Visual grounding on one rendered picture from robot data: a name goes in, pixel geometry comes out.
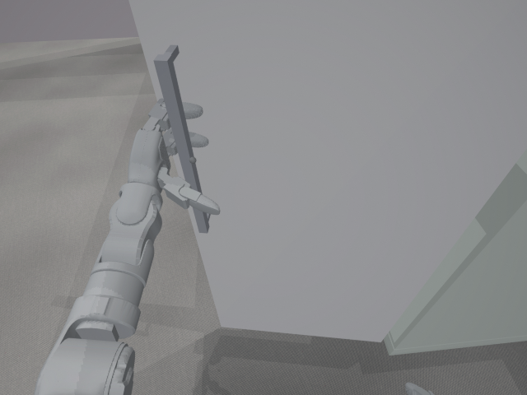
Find robot left hand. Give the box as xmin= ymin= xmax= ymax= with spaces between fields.
xmin=128 ymin=98 xmax=220 ymax=215

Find fridge door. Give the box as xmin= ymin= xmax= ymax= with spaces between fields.
xmin=129 ymin=0 xmax=527 ymax=342

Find left robot upper arm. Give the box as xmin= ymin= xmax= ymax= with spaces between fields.
xmin=38 ymin=338 xmax=135 ymax=395

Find handle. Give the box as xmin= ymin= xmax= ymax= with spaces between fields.
xmin=153 ymin=45 xmax=211 ymax=233

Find left robot forearm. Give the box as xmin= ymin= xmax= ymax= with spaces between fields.
xmin=34 ymin=182 xmax=163 ymax=395

